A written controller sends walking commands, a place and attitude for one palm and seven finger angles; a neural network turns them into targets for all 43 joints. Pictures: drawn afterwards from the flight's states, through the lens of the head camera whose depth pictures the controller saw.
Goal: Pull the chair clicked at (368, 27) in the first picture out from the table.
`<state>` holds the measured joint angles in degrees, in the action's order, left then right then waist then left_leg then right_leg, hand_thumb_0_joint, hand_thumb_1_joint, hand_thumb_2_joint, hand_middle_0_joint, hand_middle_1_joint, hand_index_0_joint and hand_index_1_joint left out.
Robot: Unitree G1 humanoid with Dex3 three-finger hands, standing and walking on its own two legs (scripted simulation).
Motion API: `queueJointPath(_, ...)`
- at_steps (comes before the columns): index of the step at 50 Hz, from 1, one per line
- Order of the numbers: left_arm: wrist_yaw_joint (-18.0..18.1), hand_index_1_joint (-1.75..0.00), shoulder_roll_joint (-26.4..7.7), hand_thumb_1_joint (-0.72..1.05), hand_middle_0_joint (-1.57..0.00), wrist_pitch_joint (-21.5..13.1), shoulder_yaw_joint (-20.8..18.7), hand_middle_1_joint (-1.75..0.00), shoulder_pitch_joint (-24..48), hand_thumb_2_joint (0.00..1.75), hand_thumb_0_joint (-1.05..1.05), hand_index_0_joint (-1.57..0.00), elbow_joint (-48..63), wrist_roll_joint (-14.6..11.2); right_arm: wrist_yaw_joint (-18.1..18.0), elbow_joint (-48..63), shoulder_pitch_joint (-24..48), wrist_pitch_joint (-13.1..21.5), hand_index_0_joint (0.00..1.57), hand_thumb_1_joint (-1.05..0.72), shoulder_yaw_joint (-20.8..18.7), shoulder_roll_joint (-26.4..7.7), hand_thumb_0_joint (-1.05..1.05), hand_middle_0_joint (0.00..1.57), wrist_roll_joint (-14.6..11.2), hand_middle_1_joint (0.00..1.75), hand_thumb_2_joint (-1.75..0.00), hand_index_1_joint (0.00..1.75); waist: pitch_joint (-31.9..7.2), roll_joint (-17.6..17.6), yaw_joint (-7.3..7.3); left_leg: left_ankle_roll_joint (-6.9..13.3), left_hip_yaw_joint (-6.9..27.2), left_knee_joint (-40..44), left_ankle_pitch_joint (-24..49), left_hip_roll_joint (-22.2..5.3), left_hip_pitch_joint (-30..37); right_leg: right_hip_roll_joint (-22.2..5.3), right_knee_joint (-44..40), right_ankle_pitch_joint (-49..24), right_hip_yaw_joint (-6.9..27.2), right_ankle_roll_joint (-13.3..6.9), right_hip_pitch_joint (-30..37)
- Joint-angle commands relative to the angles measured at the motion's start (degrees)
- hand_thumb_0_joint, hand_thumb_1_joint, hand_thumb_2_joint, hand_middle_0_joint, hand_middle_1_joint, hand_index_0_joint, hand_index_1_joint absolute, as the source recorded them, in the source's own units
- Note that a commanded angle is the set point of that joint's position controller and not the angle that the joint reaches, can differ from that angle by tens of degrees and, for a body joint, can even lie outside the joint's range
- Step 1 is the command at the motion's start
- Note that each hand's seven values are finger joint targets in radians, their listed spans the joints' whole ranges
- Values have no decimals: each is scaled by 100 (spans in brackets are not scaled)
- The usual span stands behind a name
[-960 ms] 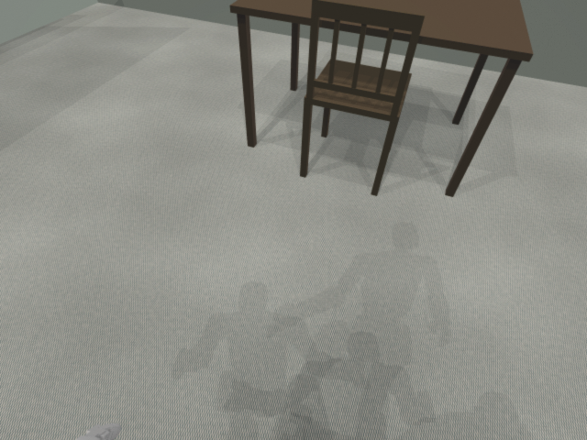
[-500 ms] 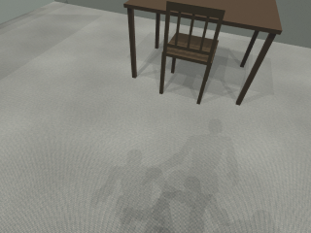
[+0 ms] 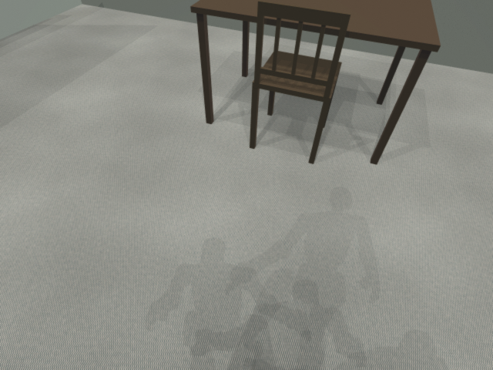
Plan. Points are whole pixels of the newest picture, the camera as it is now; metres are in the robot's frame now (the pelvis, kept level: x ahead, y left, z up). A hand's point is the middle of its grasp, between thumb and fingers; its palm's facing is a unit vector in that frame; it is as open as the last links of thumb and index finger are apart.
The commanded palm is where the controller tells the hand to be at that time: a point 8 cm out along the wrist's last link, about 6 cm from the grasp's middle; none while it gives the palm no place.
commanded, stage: look at it before walking up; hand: left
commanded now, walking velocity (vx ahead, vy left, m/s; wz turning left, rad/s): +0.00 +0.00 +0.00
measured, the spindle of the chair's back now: (297, 49) +1.46 -0.15 -0.12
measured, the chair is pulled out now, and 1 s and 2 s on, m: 0.00 0.00 0.00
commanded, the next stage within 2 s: walk to a spot facing it in 0.48 s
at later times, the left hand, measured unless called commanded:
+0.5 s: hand out of the picture +0.08 +0.24 -0.16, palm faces -0.03 -0.95 -0.32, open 7.4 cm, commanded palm none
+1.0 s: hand out of the picture +0.09 +0.17 -0.19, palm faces -0.12 -0.98 -0.16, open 7.4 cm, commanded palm none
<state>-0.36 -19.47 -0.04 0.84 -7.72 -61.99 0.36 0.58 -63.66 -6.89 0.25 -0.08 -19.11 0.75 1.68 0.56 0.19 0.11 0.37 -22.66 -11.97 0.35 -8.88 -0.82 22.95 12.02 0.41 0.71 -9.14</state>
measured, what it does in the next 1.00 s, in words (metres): lifts its right foot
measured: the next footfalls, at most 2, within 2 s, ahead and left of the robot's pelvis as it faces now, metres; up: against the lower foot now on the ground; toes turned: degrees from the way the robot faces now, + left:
right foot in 1.06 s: +0.17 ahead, -0.14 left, +0.00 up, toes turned -12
left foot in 1.48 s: +0.48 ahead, +0.06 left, +0.00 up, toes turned +2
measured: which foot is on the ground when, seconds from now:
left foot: down 0.00-1.00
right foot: down 0.00-0.88, up 0.90-1.00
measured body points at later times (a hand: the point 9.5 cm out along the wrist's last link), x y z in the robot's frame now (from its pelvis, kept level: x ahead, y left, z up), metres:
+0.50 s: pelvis +0.01 +0.00 +0.00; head +0.01 +0.00 +0.45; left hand +0.08 +0.29 -0.14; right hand +0.09 -0.30 -0.13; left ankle +0.00 +0.12 -0.74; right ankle +0.01 -0.13 -0.74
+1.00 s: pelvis +0.10 -0.01 -0.02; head +0.11 -0.01 +0.43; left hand +0.09 +0.22 -0.18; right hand +0.03 -0.24 -0.17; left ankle +0.00 +0.12 -0.74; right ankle +0.06 -0.11 -0.72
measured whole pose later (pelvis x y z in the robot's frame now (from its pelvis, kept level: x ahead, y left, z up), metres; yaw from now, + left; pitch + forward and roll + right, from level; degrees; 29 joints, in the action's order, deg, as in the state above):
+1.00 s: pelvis +0.10 -0.01 -0.02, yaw -7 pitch +0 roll +0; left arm -1.7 -10.7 0.9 -0.4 -19.4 -63.5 0.9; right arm -0.3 -64.0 -20.2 3.0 -1.0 -10.3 1.6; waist 1.7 0.9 -0.9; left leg -0.3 -5.9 -28.6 -24.9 -2.2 -3.7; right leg -0.6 46.9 29.0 -2.1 -1.3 -19.4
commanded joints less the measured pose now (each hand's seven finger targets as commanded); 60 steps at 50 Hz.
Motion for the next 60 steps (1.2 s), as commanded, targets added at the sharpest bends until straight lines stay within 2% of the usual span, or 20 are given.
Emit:
queueJointPath(1, 97, -30, -1177, 90, -20, -139, -261, -30, 199, 90, 0, -20, 354, 23, -104, 364, 320, 166, 20, -90, -219, -1196, 0, 20, -30, 30, -90, 30, -298, 0, -4, 158, 577, 413, 582, -677, 21, -643, -445, -419, 547, -232, 19)
queueJointPath(29, 96, -30, -1167, 90, -20, -141, -255, -30, 160, 90, 0, -20, 303, 27, -119, 333, 348, 167, 20, -90, -199, -1201, 0, 20, -43, 30, -90, 30, -367, -23, 4, 142, 551, 473, 899, -725, 213, -645, -481, -800, 506, -222, 161)
queueJointPath(31, 117, -30, -459, 90, -20, -30, -98, -30, -267, 90, 0, -20, 115, 28, -88, 173, -31, 66, 20, -90, -31, -460, 0, 20, 6, 30, -90, 30, -441, 52, 6, 25, 352, 326, 180, -667, 249, -602, -470, 72, 510, -138, 100)
queueJointPath(34, 33, -30, -527, 90, -20, 56, -158, -30, -485, 90, 0, -20, 123, 78, -53, 183, -200, -4, 20, -90, -74, -467, 0, 20, 60, 30, -90, 30, 158, 173, 31, 48, 296, 275, -1646, -539, -343, -514, -627, 1874, 824, -273, -387)
queueJointPath(37, -24, -30, -522, 90, -20, 56, -233, -30, -697, 90, 0, -20, 205, 95, -45, 247, -350, 19, 20, -90, -130, -485, 0, 20, 68, 30, -90, 30, 553, 199, 53, 116, 293, 97, -2118, -551, -683, -431, -514, 2323, 985, -419, -695)
queueJointPath(39, -39, -30, -411, 90, -20, 12, -271, -30, -844, 90, 0, -20, 233, 86, -62, 282, -510, 85, 20, -90, -143, -407, 0, 20, 61, 30, -90, 30, 627, 116, 25, 174, 256, -62, -1878, -591, -674, -403, -315, 2038, 1030, -507, -749)
queueJointPath(41, -42, -30, -277, 90, -20, -49, -287, -30, -949, 90, 0, -20, 255, 74, -83, 267, -757, 164, 20, -90, -170, -372, 0, 20, 41, 30, -90, 30, 485, -142, -55, 284, 383, -76, -1497, -766, -335, -282, 164, 1475, 865, -523, -886)
queueJointPath(43, -59, -30, -46, 90, -20, -87, -288, -30, -856, 90, 0, -20, 373, 84, -111, 196, -1125, 206, 20, -90, -254, -512, 0, 20, 29, 30, -90, 30, 531, -722, -187, 578, 1024, 363, -1541, -1301, 180, 77, 1153, 1140, 295, -396, -1526)
queueJointPath(44, -64, -30, 130, 90, -20, -131, -270, -30, -684, 90, 0, -20, 482, 90, -144, 108, -1475, 246, 20, -90, -304, -580, 0, 20, 29, 30, -90, 30, 561, -1199, -317, 834, 1491, 672, -997, -1710, 754, 228, 1862, 974, -144, -295, -2110)
queueJointPath(45, -55, -30, 188, 90, -20, -182, -250, -30, -340, 90, 0, -20, 655, 87, -173, 0, -1877, 295, 20, -90, -339, -522, 0, 20, 37, 30, -90, 30, 645, -1333, -504, 1105, 1750, 799, 117, -2025, 1460, 143, 2489, 1605, -246, -215, -2940)
queueJointPath(47, -57, -30, 165, 90, -20, -261, -288, -30, 49, 90, 0, -20, 819, 63, -212, -110, -2242, 351, 20, -90, -317, -341, 0, 20, 43, 30, -90, 30, 662, -987, -612, 1335, 1658, 528, 1877, -2302, 1845, -252, 2811, 1980, -69, -209, -3352)
queueJointPath(49, -104, -30, 389, 90, -20, -275, -321, -30, -120, 90, 0, -20, 761, 51, -221, -47, -1900, 346, 20, -90, -326, -284, 0, 20, 91, 30, -90, 30, 632, -854, -351, 1058, 985, 385, 1815, -2109, 1271, -387, 2174, 1894, -203, -248, -2596)
queueJointPath(50, -139, -30, 473, 90, -20, -269, -339, -30, -464, 90, 0, -20, 648, 53, -220, 3, -1620, 346, 20, -90, -315, -243, 0, 20, 91, 30, -90, 30, 514, -836, -111, 814, 520, 215, 1555, -1857, 743, -312, 1594, 1504, -424, -260, -1761)
queueJointPath(51, -164, -30, 512, 90, -20, -267, -370, -30, -1126, 90, 0, -20, 416, 73, -215, 47, -1386, 346, 20, -90, -293, -216, 0, 20, 70, 30, -90, 30, 221, -620, 240, 581, -12, -471, 1478, -1474, 86, -67, 964, 752, -734, -281, -464)
queueJointPath(52, -130, -30, 305, 90, -20, -285, -435, -30, -2107, 90, 0, -20, 85, 95, -188, 103, -1237, 363, 20, -90, -296, -171, 0, 20, 8, 30, -90, 30, -299, 132, 691, 360, -493, -1650, 1696, -1043, -594, 7, 627, 123, -620, -378, 916)
queueJointPath(53, -13, -30, -300, 90, -20, -354, -596, -30, -3033, 90, 0, -20, -172, 132, -124, 293, -1129, 430, 20, -90, -220, 192, 0, 20, -76, 30, -90, 30, -698, 1575, 1010, 102, -903, -3300, 63, -487, -1947, -1358, -116, 580, 1370, -831, 2009)
queueJointPath(54, 45, -30, -501, 90, -20, -377, -602, -30, -3283, 90, 0, -20, -265, 28, -94, 511, -822, 466, 20, -90, -205, 263, 0, 20, -55, 30, -90, 30, -568, 1866, 939, 71, -642, -4353, -1853, -197, -2736, -2174, -863, 40, 3032, -1265, 2090)
queueJointPath(55, 78, -30, -456, 90, -20, -364, -599, -30, -2974, 90, 0, -20, -211, 8, -102, 486, -720, 452, 20, -90, -257, 229, 0, 20, -35, 30, -90, 30, -321, 1200, 822, 110, -278, -4893, -1829, -430, -3077, -2285, -836, 77, 3045, -1538, 1974)
queueJointPath(57, 109, -30, -66, 90, -20, -360, -521, -30, -2180, 90, 0, -20, 31, 45, -71, 440, -437, 401, 20, -90, -292, 443, 0, 20, 2, 30, -90, 30, 555, 320, 542, 100, -118, -5012, -1159, -810, -3150, -2118, -1006, 552, 2478, -1408, 652)
queueJointPath(60, 138, -30, 325, 90, -20, -420, -384, -30, -1748, 90, 0, -20, 108, 119, -14, 309, -867, 248, 20, -90, -286, 717, 0, 20, 68, 30, -90, 30, 620, 368, 68, -69, -308, -4420, -651, -901, -2764, -1618, -1058, -645, 1094, -1091, 22)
